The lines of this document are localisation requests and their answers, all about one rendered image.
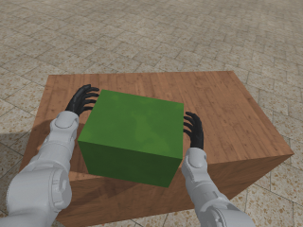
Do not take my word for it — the right robot forearm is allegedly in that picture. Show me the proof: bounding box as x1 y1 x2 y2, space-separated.
181 148 256 226

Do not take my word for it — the right robot hand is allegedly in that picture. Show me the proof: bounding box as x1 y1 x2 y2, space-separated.
183 112 204 150

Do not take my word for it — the left robot hand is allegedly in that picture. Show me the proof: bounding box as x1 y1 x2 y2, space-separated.
65 84 99 117

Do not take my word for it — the left robot forearm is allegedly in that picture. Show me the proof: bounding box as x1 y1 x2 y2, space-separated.
6 111 80 213

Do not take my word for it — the carton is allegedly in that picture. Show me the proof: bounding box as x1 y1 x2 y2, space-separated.
77 89 184 188

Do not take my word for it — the robot left upper arm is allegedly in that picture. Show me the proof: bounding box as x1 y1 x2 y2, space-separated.
0 166 72 227

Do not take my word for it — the robot right upper arm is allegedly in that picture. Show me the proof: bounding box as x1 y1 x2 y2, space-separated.
200 207 256 227

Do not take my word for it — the pedestal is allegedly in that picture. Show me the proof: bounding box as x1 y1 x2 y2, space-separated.
18 71 294 227

